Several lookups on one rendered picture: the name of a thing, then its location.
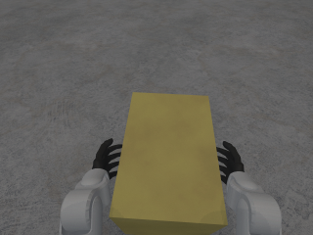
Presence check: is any robot right hand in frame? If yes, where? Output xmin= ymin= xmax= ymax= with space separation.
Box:
xmin=216 ymin=141 xmax=245 ymax=185

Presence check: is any right robot forearm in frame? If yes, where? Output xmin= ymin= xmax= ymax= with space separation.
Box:
xmin=226 ymin=171 xmax=283 ymax=235

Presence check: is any robot left hand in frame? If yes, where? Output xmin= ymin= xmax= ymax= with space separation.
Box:
xmin=92 ymin=138 xmax=122 ymax=180

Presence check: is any carton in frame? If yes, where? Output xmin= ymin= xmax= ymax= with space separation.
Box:
xmin=109 ymin=92 xmax=228 ymax=235

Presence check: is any left robot forearm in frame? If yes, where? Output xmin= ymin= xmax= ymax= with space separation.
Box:
xmin=59 ymin=168 xmax=112 ymax=235

